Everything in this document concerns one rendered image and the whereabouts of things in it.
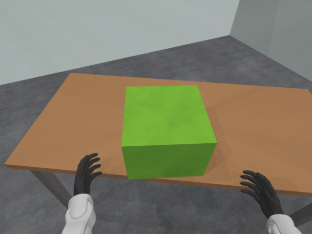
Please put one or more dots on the table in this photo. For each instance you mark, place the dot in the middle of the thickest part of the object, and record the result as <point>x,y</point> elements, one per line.
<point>258,128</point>

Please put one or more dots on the left robot forearm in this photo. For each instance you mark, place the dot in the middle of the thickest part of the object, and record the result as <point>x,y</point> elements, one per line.
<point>80,216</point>

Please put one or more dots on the right robot forearm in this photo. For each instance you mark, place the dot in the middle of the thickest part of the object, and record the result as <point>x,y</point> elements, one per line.
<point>281,224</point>

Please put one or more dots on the robot right hand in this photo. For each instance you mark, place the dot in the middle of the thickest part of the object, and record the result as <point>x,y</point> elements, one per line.
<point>264,193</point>

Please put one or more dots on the robot left hand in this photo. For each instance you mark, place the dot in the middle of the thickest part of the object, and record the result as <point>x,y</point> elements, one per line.
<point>83,178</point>

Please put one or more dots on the carton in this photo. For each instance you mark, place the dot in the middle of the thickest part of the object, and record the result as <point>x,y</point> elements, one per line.
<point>166,132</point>

